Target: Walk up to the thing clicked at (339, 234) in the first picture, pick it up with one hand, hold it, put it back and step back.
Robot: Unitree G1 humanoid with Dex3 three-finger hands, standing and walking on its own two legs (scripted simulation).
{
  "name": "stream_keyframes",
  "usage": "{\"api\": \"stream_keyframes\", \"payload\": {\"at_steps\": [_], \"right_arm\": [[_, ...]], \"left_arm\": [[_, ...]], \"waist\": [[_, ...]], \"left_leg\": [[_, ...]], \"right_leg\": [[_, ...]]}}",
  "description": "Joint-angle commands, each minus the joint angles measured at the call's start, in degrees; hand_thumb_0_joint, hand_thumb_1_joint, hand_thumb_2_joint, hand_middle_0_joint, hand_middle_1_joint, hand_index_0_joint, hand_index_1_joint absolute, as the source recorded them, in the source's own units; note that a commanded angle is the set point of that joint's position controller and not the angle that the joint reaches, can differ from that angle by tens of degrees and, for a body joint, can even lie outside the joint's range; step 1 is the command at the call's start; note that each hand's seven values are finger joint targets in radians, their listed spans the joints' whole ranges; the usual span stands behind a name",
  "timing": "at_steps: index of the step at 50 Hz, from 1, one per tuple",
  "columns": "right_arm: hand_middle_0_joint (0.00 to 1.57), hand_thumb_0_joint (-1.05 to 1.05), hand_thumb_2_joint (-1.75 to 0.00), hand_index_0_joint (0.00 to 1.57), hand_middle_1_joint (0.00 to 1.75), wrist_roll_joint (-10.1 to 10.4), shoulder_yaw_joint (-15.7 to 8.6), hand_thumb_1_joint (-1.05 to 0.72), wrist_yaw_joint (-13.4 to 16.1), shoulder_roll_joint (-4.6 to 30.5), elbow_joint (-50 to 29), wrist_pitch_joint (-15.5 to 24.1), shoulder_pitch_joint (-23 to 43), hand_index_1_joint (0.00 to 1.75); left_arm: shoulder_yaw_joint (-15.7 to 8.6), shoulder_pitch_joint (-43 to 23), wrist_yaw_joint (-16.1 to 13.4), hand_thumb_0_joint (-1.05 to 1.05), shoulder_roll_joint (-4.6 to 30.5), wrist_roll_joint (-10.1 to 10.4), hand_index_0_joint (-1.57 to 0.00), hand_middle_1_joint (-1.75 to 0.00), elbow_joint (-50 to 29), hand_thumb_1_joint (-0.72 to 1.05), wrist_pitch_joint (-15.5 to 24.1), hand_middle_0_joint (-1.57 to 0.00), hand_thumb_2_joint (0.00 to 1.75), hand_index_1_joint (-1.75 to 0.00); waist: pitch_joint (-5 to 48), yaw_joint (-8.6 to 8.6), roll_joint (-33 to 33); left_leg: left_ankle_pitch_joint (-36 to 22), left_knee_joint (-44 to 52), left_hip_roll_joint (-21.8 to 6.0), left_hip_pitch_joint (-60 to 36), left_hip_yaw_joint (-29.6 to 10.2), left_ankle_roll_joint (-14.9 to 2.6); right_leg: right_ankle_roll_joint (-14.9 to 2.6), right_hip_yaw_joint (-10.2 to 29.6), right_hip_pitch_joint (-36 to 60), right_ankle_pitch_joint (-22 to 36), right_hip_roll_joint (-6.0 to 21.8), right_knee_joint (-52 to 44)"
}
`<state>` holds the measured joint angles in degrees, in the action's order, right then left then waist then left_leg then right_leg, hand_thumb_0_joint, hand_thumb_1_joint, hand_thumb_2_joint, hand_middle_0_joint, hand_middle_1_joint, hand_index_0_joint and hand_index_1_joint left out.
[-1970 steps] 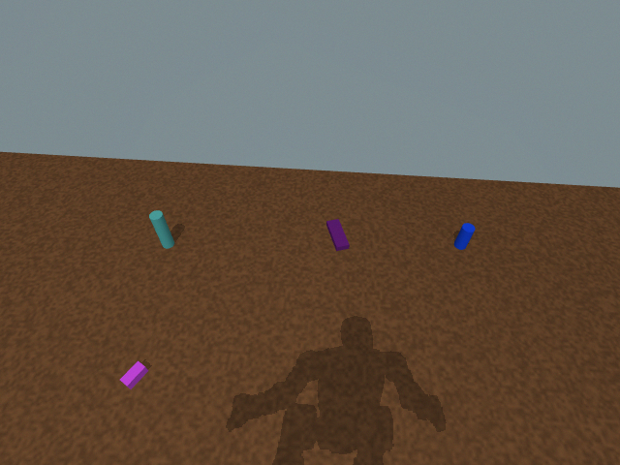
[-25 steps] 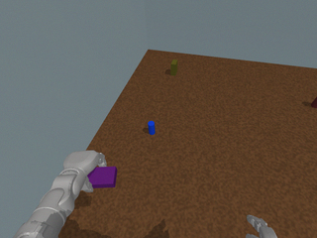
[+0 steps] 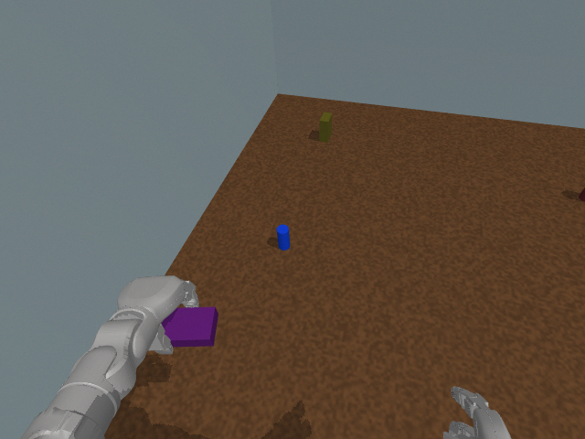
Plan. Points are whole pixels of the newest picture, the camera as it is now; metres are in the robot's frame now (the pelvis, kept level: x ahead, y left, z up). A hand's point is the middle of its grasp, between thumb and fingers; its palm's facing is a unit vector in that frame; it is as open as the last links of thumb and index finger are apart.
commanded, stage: hold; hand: left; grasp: from above
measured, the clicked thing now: (168, 327) +0.30 +0.22 -0.07
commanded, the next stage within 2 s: crouch in 0.36 s
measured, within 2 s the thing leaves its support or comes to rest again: neither
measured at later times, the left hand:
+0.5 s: hand (163, 319) +0.30 +0.22 -0.04, palm faces -0.44 -0.04 -0.90, open 8.4 cm
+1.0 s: hand (186, 336) +0.33 +0.23 -0.17, palm faces -0.42 +0.05 -0.91, open 8.4 cm
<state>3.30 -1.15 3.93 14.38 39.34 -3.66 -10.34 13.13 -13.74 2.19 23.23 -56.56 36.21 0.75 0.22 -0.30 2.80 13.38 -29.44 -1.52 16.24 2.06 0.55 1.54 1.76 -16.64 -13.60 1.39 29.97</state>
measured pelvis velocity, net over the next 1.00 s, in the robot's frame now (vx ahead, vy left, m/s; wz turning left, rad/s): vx -0.02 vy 0.00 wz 0.02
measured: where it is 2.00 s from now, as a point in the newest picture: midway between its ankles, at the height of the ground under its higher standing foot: outside the picture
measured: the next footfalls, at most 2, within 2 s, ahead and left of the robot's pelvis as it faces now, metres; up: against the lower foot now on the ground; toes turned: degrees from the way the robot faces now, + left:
none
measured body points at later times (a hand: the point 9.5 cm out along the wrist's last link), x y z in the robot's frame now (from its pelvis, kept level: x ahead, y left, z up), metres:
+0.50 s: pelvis +0.01 +0.00 +0.00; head +0.01 -0.02 +0.45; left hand +0.32 +0.22 +0.01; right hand +0.15 -0.26 -0.11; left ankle +0.02 +0.13 -0.73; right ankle +0.03 -0.14 -0.73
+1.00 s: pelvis -0.02 +0.00 -0.07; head +0.07 +0.02 +0.37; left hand +0.35 +0.22 -0.12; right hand +0.07 -0.28 -0.19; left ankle +0.02 +0.13 -0.73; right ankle +0.02 -0.14 -0.73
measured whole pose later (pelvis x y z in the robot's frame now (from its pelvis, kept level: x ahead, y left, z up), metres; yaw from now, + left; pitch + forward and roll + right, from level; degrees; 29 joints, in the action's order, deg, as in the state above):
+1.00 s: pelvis -0.02 +0.00 -0.07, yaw +1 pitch +17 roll -1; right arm -0.6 -4.1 1.0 15.7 41.2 -2.4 -13.2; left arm 9.8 -31.3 -18.9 21.5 -67.5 65.5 4.4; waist 6.5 4.6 0.3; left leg 24.5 -61.1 -2.1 53.5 -0.5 0.6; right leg 2.0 0.3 -52.2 -24.1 0.8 59.4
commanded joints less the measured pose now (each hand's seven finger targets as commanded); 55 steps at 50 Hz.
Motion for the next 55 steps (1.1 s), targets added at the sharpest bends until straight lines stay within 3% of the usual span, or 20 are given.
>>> {"api": "stream_keyframes", "payload": {"at_steps": [1, 9, 12, 14, 16, 19, 21, 23, 24, 25, 29, 35, 37, 42, 45, 47, 50, 52, 55], "right_arm": [[0.2, 0.0, -0.9, 0.2, 0.3, 0.03, -2.74, -0.9, 0.2, 6.93, -7.9, 2.33, 5.34, 0.3], [0.2, 0.0, -0.9, 0.2, 0.3, 0.14, -2.98, -0.9, 0.05, 6.82, -7.61, 2.04, 5.24, 0.3], [0.2, 0.0, -0.9, 0.2, 0.3, 0.24, -2.98, -0.9, 0.02, 6.89, -8.04, 1.89, 5.43, 0.3], [0.2, 0.0, -0.9, 0.2, 0.3, 0.05, -2.94, -0.9, 0.05, 6.76, -7.59, 1.88, 5.14, 0.3], [0.2, 0.0, -0.9, 0.2, 0.3, 0.11, -3.22, -0.9, 0.09, 7.06, -7.58, 1.81, 4.73, 0.3], [0.2, 0.0, -0.9, 0.2, 0.3, 0.03, -3.31, -0.9, 0.01, 7.12, -7.21, 1.73, 4.18, 0.3], [0.2, 0.0, -0.9, 0.2, 0.3, 0.13, -3.37, -0.9, -0.04, 7.18, -7.05, 1.59, 3.93, 0.3], [0.2, 0.0, -0.91, 0.2, 0.3, 0.08, -3.41, -0.92, -0.12, 7.25, -6.99, 1.49, 3.8, 0.3], [0.2, 0.0, -0.89, 0.2, 0.3, 0.13, -3.36, -0.88, -0.13, 7.2, -7.1, 1.51, 3.93, 0.3], [0.2, 0.0, -0.9, 0.2, 0.3, 0.12, -3.39, -0.89, -0.13, 7.33, -7.11, 1.42, 3.91, 0.3], [0.2, 0.0, -0.9, 0.2, 0.3, 0.06, -3.31, -0.89, -0.24, 7.18, -7.46, 1.11, 4.11, 0.3], [0.2, 0.0, -0.9, 0.2, 0.3, -0.85, -3.73, -0.89, -0.69, 7.44, -5.93, 0.56, 1.66, 0.3], [0.2, 0.0, -0.9, 0.2, 0.3, -1.45, -4.08, -0.89, -1.07, 7.76, -4.59, 0.67, 0.34, 0.3], [0.2, 0.0, -0.9, 0.2, 0.3, -2.89, -5.29, -0.9, -2.34, 8.21, -2.31, 1.37, -4.06, 0.3], [0.2, 0.0, -0.9, 0.2, 0.3, -3.54, -5.9, -0.89, -2.81, 8.81, -2.33, 1.96, -5.63, 0.3], [0.2, 0.0, -0.9, 0.2, 0.3, -3.96, -6.13, -0.9, -2.75, 9.16, -2.12, 2.51, -6.86, 0.3], [0.2, 0.0, -0.9, 0.2, 0.3, -4.36, -6.11, -0.89, -2.27, 9.38, -1.7, 3.13, -7.64, 0.3], [0.2, 0.0, -0.89, 0.2, 0.3, -4.78, -6.23, -0.89, -2.07, 9.59, -1.51, 3.59, -8.34, 0.3], [0.2, 0.0, -0.9, 0.2, 0.3, -5.27, -6.2, -0.89, -1.77, 9.83, -1.44, 4.27, -9.01, 0.3]], "left_arm": [[-7.26, -20.22, -3.17, 0.0, 12.06, -0.1, -1.03, -0.55, -11.77, 0.7, 0.41, -0.99, 0.49, -0.5], [-5.79, -18.89, -2.58, 0.0, 10.62, -0.39, -1.01, -0.55, -10.5, 0.67, 0.06, -0.96, 0.44, -0.49], [-7.28, -18.81, -2.95, 0.0, 12.15, -0.51, -1.03, -0.54, -10.01, 0.69, 0.11, -0.99, 0.49, -0.5], [-6.06, -20.65, -3.07, 0.0, 11.35, -0.95, -1.03, -0.55, -9.7, 0.69, 0.36, -0.98, 0.49, -0.5], [-7.46, -20.86, -3.6, 0.0, 12.58, -1.02, -1.04, -0.54, -10.99, 0.7, 0.46, -1.0, 0.49, -0.49], [-6.61, -23.4, -4.18, 0.0, 12.02, -0.98, -1.04, -0.57, -11.66, 0.7, 0.39, -0.99, 0.5, -0.52], [-7.26, -20.64, -4.64, 0.0, 11.86, -1.13, -1.05, -0.52, -8.17, 0.69, -0.03, -1.01, 0.48, -0.48], [-6.03, -22.17, -4.47, 0.0, 11.22, -0.95, -1.1, -0.59, -8.23, 0.76, 0.04, -1.02, 0.41, -0.51], [-5.4, -22.86, -4.26, 0.0, 10.75, -0.68, -1.02, -0.55, -9.08, 0.68, 0.17, -0.94, 0.48, -0.5], [-6.09, -20.55, -4.31, 0.0, 11.02, -0.83, -1.06, -0.54, -6.51, 0.7, -0.02, -1.01, 0.49, -0.5], [-5.04, -17.87, -4.74, 0.0, 9.26, -1.19, -1.13, -0.54, -3.69, 0.8, 0.53, -1.1, 0.57, -0.51], [-6.1, -20.84, -10.22, 0.0, 9.09, -3.33, -1.15, -0.5, 2.52, 0.81, 2.93, -1.12, 0.53, -0.47], [-5.72, -26.27, -12.91, 0.0, 9.08, -5.0, -1.14, -0.53, 4.92, 0.81, 3.37, -1.11, 0.53, -0.49], [-5.1, -31.66, -19.09, 0.0, 6.65, -8.73, -1.12, -0.52, 13.8, 0.76, 3.98, -1.09, 0.54, -0.49], [-7.18, -36.38, -22.79, 0.0, 9.08, -10.67, -1.1, -0.52, 17.53, 0.75, 4.03, -1.07, 0.51, -0.48], [-6.75, -39.62, -24.39, 0.0, 7.97, -11.19, -1.1, -0.52, 20.17, 0.74, 3.79, -1.06, 0.49, -0.48], [-8.77, -42.13, -26.26, 0.0, 11.01, -11.21, -1.08, -0.5, 24.05, 0.71, 2.9, -1.04, 0.48, -0.46], [-8.54, -42.73, -26.57, 0.0, 10.51, -10.99, -1.07, -0.48, 27.4, 0.7, 2.37, -1.04, 0.49, -0.45], [-9.68, -46.07, -26.51, 0.0, 12.78, -10.68, -1.07, -0.48, 26.82, 0.68, 1.87, -1.04, 0.49, -0.45]], "waist": [[14.54, -0.15, -1.53], [13.83, -0.16, -1.42], [13.25, -0.3, -1.53], [13.97, 0.4, -2.02], [15.81, -0.09, -1.55], [16.52, 0.36, 0.06], [14.53, -0.05, -1.6], [14.75, 0.61, -1.93], [14.67, 0.49, -1.29], [13.11, 0.24, -1.59], [10.88, 0.59, -4.22], [10.36, 2.49, -4.33], [12.43, 3.54, -3.12], [18.72, 5.47, -3.18], [23.65, 5.17, 0.16], [26.92, 6.41, 1.75], [30.63, 6.34, 2.08], [31.64, 7.21, 0.46], [36.59, 7.71, 3.16]], "left_leg": [[-7.71, 4.03, 2.3, -7.6, 0.53, -1.1], [-8.59, 4.5, 2.05, -7.27, 0.35, -0.93], [-8.27, 4.42, 2.33, -6.98, 0.53, -0.98], [-9.05, 4.21, 2.22, -7.39, 0.43, -1.03], [-10.77, 3.58, 2.51, -8.08, 0.73, -1.21], [-11.81, 3.9, 2.15, -9.04, 0.61, -0.9], [-10.93, 4.25, 2.04, -7.93, 0.55, -1.02], [-10.6, 4.13, 2.2, -7.8, 0.61, -1.16], [-10.37, 4.41, 2.05, -7.96, 0.51, -1.03], [-9.64, 4.56, 2.09, -7.34, 0.5, -1.02], [-8.18, 4.48, 2.25, -5.83, 0.18, -1.11], [-5.91, 0.85, 2.31, -1.78, 0.2, -0.94], [-5.26, -2.32, 2.08, 0.34, -0.02, -0.71], [-3.68, -15.77, 2.05, 12.0, -0.3, -0.42], [-0.53, -23.27, 1.87, 20.18, -0.26, -0.11], [0.59, -27.91, 1.6, 24.15, -0.88, -0.17], [2.62, -33.59, 1.52, 31.78, -1.53, -0.5], [5.93, -37.22, 1.5, 37.83, -1.94, -0.78], [9.69, -42.3, 1.44, 43.37, -2.57, -0.76]], "right_leg": [[-1.41, -1.48, 2.61, 5.71, -2.62, -5.58], [-1.67, -1.79, 2.29, 6.45, -2.86, -5.3], [-1.58, -1.59, 2.54, 6.11, -2.59, -5.76], [-1.58, -1.62, 2.32, 6.98, -2.69, -5.38], [-1.36, -1.31, 3.33, 9.08, -2.36, -5.33], [-1.69, -1.63, 3.3, 9.94, -2.7, -4.93], [-1.72, -1.88, 3.48, 9.01, -2.76, -5.31], [-1.55, -1.71, 3.36, 9.12, -2.56, -5.55], [-1.65, -1.81, 3.25, 8.69, -2.64, -5.46], [-1.7, -1.84, 2.97, 7.79, -2.57, -5.78], [-1.63, -2.02, 1.67, 6.22, -2.52, -5.97], [-1.68, -1.86, -3.68, 4.76, -2.31, -2.76], [-1.78, -1.93, -7.61, 4.37, -2.31, -0.11], [-1.97, -1.76, -19.15, 3.77, -2.13, 12.06], [-2.46, -1.83, -26.34, 0.98, -2.28, 19.6], [-2.68, -2.45, -32.44, -0.41, -2.5, 24.29], [-2.94, -3.23, -37.95, -2.42, -2.8, 30.47], [-3.05, -3.5, -41.66, -4.9, -2.91, 34.2], [-3.26, -3.57, -47.4, -8.04, -2.6, 39.8]]}}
